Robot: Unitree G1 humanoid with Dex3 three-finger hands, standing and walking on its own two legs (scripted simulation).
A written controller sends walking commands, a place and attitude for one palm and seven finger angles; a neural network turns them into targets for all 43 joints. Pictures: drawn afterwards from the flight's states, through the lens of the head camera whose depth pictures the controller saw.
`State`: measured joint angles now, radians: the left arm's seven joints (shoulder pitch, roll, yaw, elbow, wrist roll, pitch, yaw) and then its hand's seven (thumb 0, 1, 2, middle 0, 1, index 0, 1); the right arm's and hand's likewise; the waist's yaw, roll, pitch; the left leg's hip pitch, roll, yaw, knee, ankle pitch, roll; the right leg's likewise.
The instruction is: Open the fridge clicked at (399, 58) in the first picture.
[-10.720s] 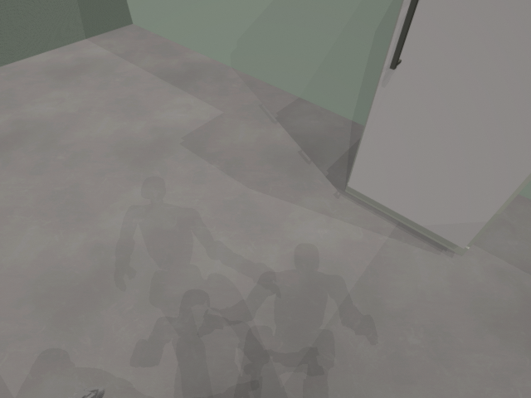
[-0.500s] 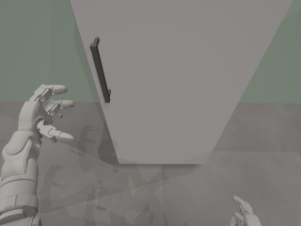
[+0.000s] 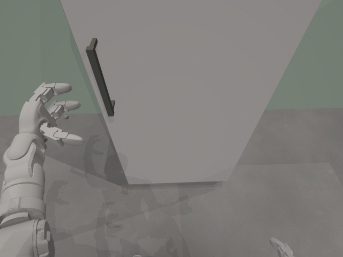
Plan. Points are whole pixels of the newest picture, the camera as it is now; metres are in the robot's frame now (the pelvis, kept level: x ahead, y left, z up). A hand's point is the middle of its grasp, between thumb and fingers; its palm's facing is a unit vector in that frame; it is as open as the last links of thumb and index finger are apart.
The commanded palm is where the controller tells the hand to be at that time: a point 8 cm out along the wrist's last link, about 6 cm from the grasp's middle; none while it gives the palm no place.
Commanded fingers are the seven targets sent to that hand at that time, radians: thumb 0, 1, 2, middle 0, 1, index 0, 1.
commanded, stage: move the hooked fingers beside the handle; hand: left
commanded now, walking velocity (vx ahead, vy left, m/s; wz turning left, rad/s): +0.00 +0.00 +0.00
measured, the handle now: (103, 81) +0.54 +0.21 +0.10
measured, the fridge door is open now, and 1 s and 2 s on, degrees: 0 0 0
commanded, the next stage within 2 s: feel for the door with the fingertips in 1.42 s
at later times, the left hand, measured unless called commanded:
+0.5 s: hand (77, 96) +0.47 +0.26 +0.11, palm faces +0.07 -1.00 +0.02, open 14.0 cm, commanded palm +0.44 +0.31 +0.11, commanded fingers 0.00 -0.50 0.30 -0.30 -1.20 -0.30 -1.20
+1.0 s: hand (79, 94) +0.48 +0.26 +0.11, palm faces +0.08 -1.00 +0.01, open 14.0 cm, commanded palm +0.45 +0.31 +0.11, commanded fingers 0.00 -0.50 0.30 -0.30 -1.20 -0.30 -1.20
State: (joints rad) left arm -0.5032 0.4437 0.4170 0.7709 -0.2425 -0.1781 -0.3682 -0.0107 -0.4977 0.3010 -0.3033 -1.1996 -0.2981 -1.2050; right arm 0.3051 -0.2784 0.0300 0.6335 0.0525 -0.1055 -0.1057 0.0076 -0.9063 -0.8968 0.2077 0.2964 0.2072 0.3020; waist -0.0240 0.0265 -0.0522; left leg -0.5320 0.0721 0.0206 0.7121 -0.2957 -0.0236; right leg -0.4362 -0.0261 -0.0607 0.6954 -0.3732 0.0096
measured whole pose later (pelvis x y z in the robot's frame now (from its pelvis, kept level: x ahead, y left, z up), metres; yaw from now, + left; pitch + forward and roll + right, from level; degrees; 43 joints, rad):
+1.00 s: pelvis +0.02 +0.01 -0.01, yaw -2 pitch +14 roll -2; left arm -0.73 0.55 0.48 1.02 -0.16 -0.26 -0.34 -0.01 -0.50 0.30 -0.30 -1.20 -0.30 -1.20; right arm 0.39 -0.27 0.02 0.62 0.03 0.04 -0.06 0.00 -0.91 -0.90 0.21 0.30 0.21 0.30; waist -0.10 0.02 -0.10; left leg -0.70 0.09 0.03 0.82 -0.36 -0.01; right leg -0.59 -0.01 -0.04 0.75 -0.40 0.03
